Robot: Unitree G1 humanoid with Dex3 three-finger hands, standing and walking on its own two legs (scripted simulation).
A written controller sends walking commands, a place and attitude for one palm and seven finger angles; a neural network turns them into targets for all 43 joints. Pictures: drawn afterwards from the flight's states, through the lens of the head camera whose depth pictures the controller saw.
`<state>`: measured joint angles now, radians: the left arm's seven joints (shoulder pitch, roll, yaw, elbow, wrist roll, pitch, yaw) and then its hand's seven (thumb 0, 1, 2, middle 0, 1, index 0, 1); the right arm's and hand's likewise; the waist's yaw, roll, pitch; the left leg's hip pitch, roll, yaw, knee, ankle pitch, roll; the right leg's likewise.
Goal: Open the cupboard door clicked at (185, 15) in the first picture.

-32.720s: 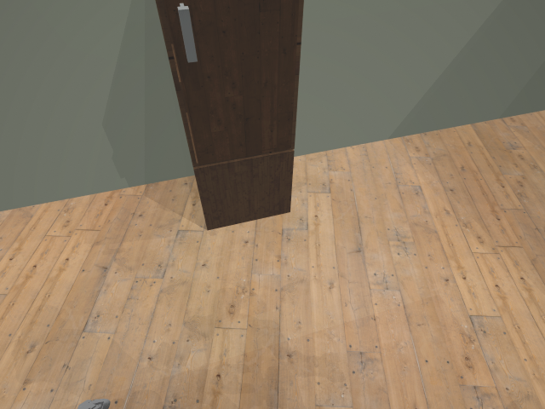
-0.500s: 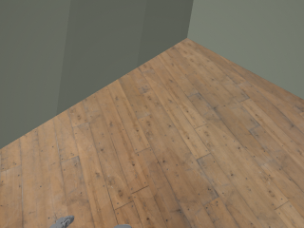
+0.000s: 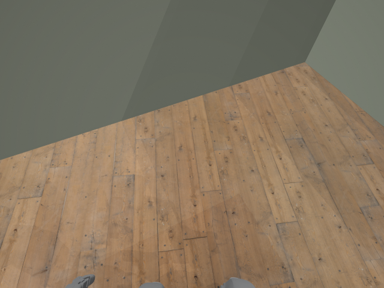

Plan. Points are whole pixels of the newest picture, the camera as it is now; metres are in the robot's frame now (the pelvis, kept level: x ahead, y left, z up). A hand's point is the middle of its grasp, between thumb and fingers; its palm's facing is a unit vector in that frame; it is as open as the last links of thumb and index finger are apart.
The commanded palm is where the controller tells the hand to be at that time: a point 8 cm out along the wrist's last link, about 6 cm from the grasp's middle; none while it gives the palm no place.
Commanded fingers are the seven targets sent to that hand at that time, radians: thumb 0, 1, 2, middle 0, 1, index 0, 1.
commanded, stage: turn to face it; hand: left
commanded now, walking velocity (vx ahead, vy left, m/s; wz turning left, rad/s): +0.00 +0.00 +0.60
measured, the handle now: out of the picture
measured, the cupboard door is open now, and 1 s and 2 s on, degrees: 42 42 42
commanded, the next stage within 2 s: take the last steps up to it in 1.90 s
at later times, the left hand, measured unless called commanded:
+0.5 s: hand out of the picture +0.01 +0.22 -0.18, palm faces +0.35 -0.91 -0.23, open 7.4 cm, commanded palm none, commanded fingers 0.00 0.90 0.90 -0.20 -0.30 -0.20 -0.30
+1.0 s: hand out of the picture -0.04 +0.19 -0.18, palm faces +0.62 -0.76 -0.20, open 7.4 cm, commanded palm none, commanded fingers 0.00 0.90 0.90 -0.20 -0.30 -0.20 -0.30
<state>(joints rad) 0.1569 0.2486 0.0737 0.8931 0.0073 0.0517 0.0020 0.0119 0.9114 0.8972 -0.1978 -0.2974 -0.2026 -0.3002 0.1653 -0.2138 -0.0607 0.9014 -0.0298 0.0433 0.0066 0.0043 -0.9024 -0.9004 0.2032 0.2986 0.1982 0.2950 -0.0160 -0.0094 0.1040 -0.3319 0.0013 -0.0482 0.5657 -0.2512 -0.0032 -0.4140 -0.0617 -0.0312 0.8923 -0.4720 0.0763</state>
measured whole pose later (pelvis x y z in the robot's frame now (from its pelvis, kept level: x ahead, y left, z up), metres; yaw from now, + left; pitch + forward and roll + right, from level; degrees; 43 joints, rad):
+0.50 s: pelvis +0.01 +0.00 +0.00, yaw +19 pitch +0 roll +0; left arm 0.19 0.25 0.07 0.92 0.01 0.06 0.01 0.01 0.91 0.90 -0.20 -0.30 -0.20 -0.30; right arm 0.13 -0.21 -0.06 0.88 -0.02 0.03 0.01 0.00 -0.90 -0.90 0.20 0.30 0.20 0.29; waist 0.00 -0.05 0.12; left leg -0.32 -0.01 0.00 0.59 -0.28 0.02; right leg -0.45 -0.10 -0.04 1.08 -0.49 0.09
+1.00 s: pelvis +0.03 +0.00 -0.01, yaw +39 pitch +1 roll +1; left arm 0.23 0.22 0.05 0.90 0.01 0.02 0.00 0.01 0.91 0.90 -0.20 -0.30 -0.21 -0.30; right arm 0.13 -0.24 -0.07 0.89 -0.01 0.05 0.04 0.01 -0.91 -0.90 0.20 0.30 0.19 0.29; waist -0.02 -0.04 0.11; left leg -0.33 0.01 0.07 0.60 -0.25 0.00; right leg -0.27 -0.18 -0.18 0.71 -0.43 0.08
